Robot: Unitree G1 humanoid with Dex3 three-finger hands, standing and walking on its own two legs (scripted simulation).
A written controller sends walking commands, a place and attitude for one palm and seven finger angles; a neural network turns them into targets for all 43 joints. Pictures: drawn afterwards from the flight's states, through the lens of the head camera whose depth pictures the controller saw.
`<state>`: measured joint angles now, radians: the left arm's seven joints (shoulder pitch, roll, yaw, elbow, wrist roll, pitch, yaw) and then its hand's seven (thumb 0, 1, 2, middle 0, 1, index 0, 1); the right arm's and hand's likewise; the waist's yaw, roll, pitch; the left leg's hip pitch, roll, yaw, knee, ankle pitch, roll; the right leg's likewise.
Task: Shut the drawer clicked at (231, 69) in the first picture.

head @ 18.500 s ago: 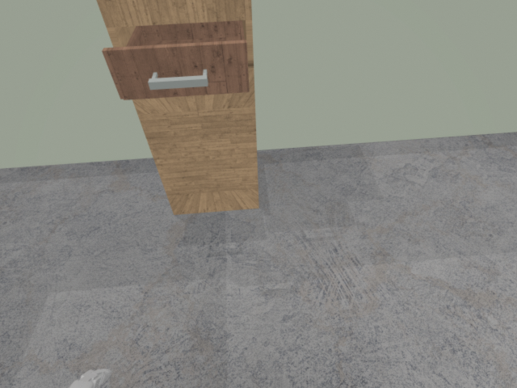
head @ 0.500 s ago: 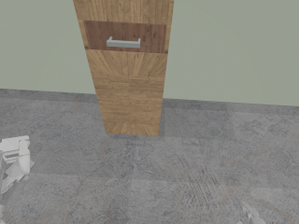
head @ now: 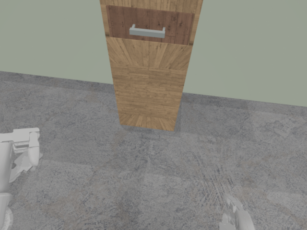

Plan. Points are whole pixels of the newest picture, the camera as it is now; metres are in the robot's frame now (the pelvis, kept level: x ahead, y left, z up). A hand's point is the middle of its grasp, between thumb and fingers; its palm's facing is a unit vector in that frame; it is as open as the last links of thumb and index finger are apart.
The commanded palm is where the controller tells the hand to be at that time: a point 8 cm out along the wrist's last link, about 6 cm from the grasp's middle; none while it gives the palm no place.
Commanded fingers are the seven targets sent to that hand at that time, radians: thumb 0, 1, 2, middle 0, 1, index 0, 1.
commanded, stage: let the arm hang, fingers relaxed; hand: left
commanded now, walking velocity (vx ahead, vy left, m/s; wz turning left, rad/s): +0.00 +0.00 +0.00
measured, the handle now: (148, 30) +0.90 +0.09 +0.06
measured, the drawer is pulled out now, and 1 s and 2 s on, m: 0.00 0.00 0.00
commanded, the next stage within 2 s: look to check the result in 1.06 s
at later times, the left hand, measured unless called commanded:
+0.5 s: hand out of the picture -0.03 +0.22 -0.16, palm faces +0.03 -0.97 -0.25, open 4.9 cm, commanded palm none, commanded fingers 0.00 0.90 0.90 -0.28 -0.39 -0.28 -0.39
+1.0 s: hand out of the picture -0.03 +0.16 -0.17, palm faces +0.04 -0.99 -0.15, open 7.4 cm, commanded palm none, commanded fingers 0.00 0.90 0.90 -0.20 -0.30 -0.20 -0.30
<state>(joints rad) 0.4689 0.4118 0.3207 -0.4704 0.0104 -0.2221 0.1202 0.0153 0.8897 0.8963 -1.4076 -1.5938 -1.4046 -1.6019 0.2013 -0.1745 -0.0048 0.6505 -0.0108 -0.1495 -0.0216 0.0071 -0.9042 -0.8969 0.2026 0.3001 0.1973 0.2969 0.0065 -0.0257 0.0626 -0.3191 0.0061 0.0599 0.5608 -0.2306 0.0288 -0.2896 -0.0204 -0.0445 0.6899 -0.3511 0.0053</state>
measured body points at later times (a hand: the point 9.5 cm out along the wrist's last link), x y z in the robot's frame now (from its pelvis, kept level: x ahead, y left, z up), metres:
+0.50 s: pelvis -0.01 +0.01 +0.01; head +0.02 +0.02 +0.46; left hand -0.03 +0.27 -0.14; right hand -0.01 -0.22 -0.15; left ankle +0.04 +0.10 -0.73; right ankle -0.01 -0.12 -0.73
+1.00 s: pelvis -0.02 +0.01 +0.01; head -0.01 +0.01 +0.46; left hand -0.03 +0.22 -0.15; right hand -0.04 -0.20 -0.15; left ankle +0.04 +0.10 -0.73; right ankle -0.01 -0.12 -0.73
